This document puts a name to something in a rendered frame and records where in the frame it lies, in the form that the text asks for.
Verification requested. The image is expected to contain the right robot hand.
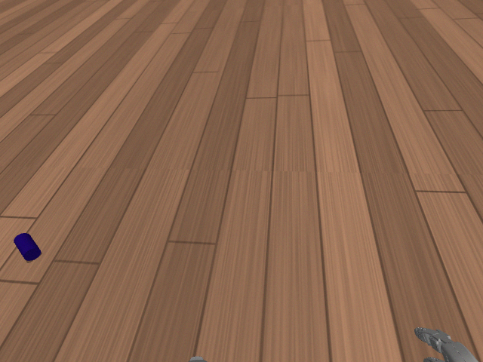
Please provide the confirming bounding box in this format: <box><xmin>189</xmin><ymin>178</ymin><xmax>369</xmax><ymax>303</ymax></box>
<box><xmin>414</xmin><ymin>327</ymin><xmax>478</xmax><ymax>362</ymax></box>

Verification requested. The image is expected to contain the can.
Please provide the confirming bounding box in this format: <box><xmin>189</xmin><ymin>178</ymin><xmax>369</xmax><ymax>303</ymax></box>
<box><xmin>14</xmin><ymin>233</ymin><xmax>41</xmax><ymax>261</ymax></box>

